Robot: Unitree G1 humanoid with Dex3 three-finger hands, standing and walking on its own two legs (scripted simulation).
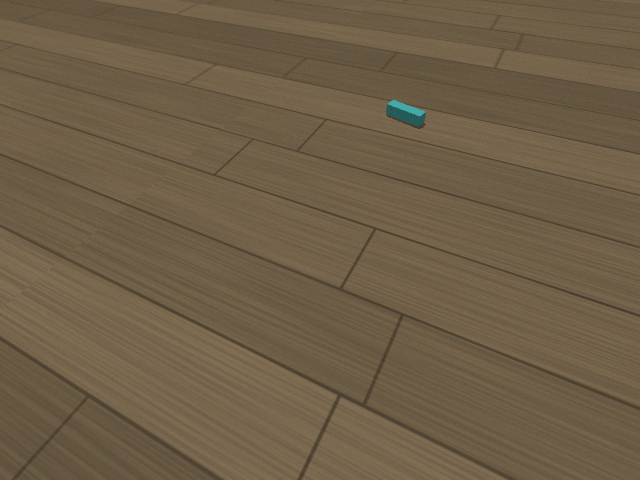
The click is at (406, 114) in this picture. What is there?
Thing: lying carton
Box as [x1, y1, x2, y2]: [386, 100, 425, 125]
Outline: 387,104 387,114 415,125 419,125 424,120 425,111 395,100 392,100
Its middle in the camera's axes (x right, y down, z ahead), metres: +0.52 -0.77 +2.34
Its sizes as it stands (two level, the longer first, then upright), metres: 0.228 0.068 0.066
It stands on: the floor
